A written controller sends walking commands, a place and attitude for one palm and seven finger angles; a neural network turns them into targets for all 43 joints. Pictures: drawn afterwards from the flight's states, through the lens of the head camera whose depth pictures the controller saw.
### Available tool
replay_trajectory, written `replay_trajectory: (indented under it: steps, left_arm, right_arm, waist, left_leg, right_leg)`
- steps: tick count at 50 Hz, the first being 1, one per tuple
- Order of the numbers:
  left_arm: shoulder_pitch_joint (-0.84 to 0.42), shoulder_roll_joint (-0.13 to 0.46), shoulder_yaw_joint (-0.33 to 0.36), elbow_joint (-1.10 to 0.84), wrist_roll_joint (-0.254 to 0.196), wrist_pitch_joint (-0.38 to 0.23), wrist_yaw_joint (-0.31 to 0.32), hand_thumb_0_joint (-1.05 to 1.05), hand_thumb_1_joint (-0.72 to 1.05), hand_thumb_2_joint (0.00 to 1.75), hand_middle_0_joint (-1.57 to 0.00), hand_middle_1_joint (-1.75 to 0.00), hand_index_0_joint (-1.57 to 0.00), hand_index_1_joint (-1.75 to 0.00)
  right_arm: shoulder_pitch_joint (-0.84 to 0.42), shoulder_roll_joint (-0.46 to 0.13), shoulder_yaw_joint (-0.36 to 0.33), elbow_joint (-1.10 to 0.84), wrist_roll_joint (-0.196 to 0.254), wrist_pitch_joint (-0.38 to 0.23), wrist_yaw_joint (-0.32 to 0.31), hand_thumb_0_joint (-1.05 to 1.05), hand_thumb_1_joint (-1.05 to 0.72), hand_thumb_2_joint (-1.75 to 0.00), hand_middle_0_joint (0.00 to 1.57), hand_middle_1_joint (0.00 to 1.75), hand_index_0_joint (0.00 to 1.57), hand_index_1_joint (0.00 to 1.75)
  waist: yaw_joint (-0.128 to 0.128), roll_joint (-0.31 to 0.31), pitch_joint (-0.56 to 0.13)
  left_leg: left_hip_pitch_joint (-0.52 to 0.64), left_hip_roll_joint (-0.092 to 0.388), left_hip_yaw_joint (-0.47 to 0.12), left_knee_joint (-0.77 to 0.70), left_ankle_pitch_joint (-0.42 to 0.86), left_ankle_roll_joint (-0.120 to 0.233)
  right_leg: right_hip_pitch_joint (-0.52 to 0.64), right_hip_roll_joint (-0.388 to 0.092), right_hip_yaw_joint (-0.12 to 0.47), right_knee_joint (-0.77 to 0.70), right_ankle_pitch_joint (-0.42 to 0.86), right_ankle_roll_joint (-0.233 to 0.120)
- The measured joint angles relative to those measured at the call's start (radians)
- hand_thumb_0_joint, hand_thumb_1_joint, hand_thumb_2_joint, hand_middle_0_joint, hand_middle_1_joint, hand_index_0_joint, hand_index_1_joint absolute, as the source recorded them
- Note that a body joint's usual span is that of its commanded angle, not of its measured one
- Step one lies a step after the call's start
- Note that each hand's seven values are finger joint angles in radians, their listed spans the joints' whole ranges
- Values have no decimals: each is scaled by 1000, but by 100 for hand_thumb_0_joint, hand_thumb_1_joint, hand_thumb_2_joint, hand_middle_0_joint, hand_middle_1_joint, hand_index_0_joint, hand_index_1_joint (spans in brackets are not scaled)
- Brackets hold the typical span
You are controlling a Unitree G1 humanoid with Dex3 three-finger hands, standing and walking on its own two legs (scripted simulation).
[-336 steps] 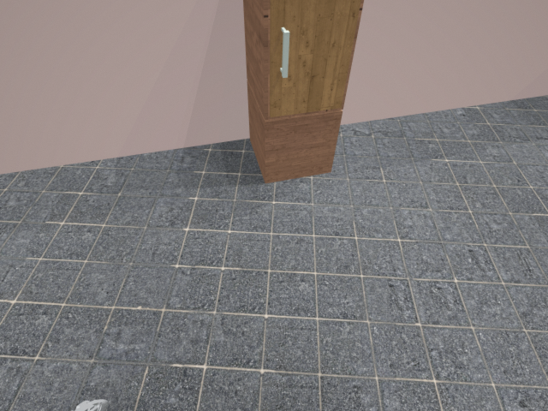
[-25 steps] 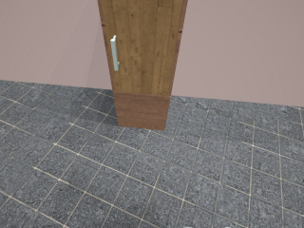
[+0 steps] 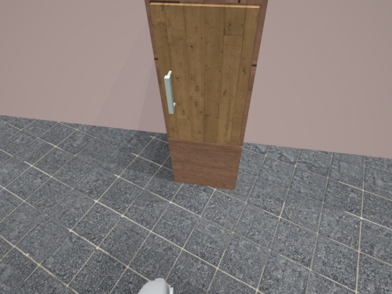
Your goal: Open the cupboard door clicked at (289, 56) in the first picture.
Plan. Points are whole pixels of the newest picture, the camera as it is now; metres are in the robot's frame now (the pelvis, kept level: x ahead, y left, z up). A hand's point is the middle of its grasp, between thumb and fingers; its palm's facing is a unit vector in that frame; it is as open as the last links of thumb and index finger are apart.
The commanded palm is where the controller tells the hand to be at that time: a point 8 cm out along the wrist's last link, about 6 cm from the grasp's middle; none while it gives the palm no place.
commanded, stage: take the last steps up to it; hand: left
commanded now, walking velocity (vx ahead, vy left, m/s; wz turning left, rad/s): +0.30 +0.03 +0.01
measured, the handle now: (170, 92) +0.83 +0.18 -0.07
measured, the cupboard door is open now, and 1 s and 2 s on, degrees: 0 0 0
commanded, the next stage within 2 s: come to a stop and stand still in 0.62 s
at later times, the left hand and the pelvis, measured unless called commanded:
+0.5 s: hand (112, 246) +0.26 +0.26 -0.17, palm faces +0.01 -0.98 -0.20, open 7.4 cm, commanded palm none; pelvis +0.16 +0.07 -0.01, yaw -2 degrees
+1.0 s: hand (130, 220) +0.34 +0.24 -0.18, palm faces +0.01 -0.97 -0.23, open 7.3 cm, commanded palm none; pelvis +0.29 +0.05 -0.01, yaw -3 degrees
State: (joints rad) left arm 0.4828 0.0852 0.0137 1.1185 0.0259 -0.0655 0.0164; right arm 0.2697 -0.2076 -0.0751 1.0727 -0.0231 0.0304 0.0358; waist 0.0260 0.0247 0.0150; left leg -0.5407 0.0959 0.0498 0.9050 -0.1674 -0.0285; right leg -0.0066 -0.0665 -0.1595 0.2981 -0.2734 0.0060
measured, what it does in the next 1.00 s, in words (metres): walks ahead: left foot, then right foot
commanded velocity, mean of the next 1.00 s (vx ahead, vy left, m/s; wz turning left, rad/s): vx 0.09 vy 0.01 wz -0.02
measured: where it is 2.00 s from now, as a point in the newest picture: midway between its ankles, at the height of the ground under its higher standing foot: outside the picture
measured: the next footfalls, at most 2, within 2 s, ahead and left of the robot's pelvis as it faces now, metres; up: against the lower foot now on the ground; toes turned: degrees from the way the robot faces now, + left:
left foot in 0.16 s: +0.16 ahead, +0.16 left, +0.00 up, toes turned +8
right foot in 0.66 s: +0.35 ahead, -0.08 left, +0.00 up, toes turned -11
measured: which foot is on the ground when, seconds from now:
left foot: up 0.00-0.14, down 0.16-0.66, up 0.68-1.00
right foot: down 0.00-0.16, up 0.18-0.64, down 0.66-1.00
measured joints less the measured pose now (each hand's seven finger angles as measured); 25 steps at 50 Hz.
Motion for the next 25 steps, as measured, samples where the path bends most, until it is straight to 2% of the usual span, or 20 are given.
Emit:
replay_trajectory:
  steps: [4, 7, 8, 9, 11, 12, 14, 16, 19, 25]
  left_arm:
    - [21, 3, 5, 29, 4, 5, 2, 1, 90, 89, -20, -30, -20, -30]
    - [34, 14, 15, 46, 3, 17, 2, 1, 90, 89, -20, -30, -20, -30]
    - [40, 15, 18, 49, 1, 21, 0, 1, 90, 89, -20, -30, -20, -30]
    - [29, 21, 20, 55, -4, 31, -1, 1, 90, 89, -20, -30, -20, -30]
    - [-5, 36, 23, 55, -7, 52, -2, 1, 90, 89, -20, -30, -20, -30]
    - [-24, 43, 27, 51, -7, 57, -3, 1, 90, 89, -20, -30, -20, -30]
    - [-71, 59, 37, 35, -3, 59, -8, 1, 91, 89, -20, -30, -19, -30]
    - [-124, 77, 45, 6, 1, 56, -12, 1, 91, 89, -20, -30, -19, -30]
    - [-198, 97, 54, -50, 4, 54, -15, 1, 91, 90, -19, -30, -19, -30]
    - [-312, 106, 55, -124, 1, 59, -23, 0, 91, 90, -19, -30, -19, -30]
  right_arm:
    - [-41, 22, 11, -6, 4, -10, 6, 1, -91, -90, 20, 30, 20, 30]
    - [-73, 40, 20, -25, 4, -36, 5, 1, -91, -90, 20, 30, 20, 30]
    - [-81, 41, 23, -35, 1, -54, 1, 1, -91, -90, 20, 30, 20, 30]
    - [-94, 51, 23, -40, -1, -71, -7, 1, -91, -90, 20, 30, 20, 30]
    - [-104, 68, 28, -48, 1, -89, -22, 1, -91, -90, 20, 30, 20, 30]
    - [-103, 72, 20, -53, 7, -95, -33, 0, -92, -90, 20, 30, 20, 30]
    - [-94, 70, 13, -58, 9, -106, -50, -1, -94, -90, 21, 30, 20, 30]
    - [-73, 64, 15, -51, 7, -113, -57, -2, -95, -90, 21, 30, 20, 30]
    - [-27, 59, 23, -27, 7, -112, -58, -1, -94, -90, 21, 30, 20, 30]
    - [62, 71, 30, 24, 4, -98, -50, 0, -92, -90, 20, 30, 20, 30]
  waist:
    - [23, -16, 18]
    - [32, -34, 27]
    - [29, -33, 28]
    - [21, -46, 38]
    - [14, -59, 48]
    - [10, -61, 45]
    - [-4, -65, 35]
    - [-11, -68, 23]
    - [-13, -70, 1]
    - [-34, -63, -5]
  left_leg:
    - [48, -2, 39, -160, -34, 17]
    - [136, -24, 69, -297, -52, 37]
    - [168, -27, 74, -341, -26, 48]
    - [163, -37, 82, -310, -29, 58]
    - [178, -45, 102, -270, -84, 71]
    - [199, -49, 113, -282, -99, 75]
    - [252, -61, 130, -341, -93, 75]
    - [303, -78, 138, -409, -78, 81]
    - [371, -100, 145, -496, -63, 89]
    - [479, -123, 149, -585, -79, 80]
  right_leg:
    - [24, -16, -8, 16, -42, 31]
    - [18, -40, -2, 97, -114, 61]
    - [-8, -48, 3, 177, -156, 57]
    - [-57, -62, 24, 309, -203, 40]
    - [-183, -51, 87, 607, -247, 5]
    - [-246, -43, 101, 723, -225, -7]
    - [-351, -40, 100, 845, -149, -16]
    - [-427, -43, 91, 859, -86, -12]
    - [-504, -49, 85, 801, -16, 0]
    - [-538, -61, 95, 585, 63, 14]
